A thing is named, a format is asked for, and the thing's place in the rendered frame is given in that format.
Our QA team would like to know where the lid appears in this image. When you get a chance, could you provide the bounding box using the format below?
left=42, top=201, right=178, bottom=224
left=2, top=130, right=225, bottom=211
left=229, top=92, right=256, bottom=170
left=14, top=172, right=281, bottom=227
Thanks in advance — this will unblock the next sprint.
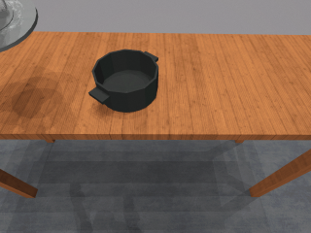
left=0, top=0, right=38, bottom=52

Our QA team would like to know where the pot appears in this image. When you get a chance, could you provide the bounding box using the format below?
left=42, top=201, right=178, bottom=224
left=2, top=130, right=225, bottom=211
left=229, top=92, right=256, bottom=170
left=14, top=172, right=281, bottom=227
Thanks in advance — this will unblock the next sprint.
left=88, top=49, right=159, bottom=113

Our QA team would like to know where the table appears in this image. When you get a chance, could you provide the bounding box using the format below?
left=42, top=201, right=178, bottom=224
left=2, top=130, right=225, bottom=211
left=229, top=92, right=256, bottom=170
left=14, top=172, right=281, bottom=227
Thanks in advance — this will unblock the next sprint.
left=0, top=31, right=311, bottom=198

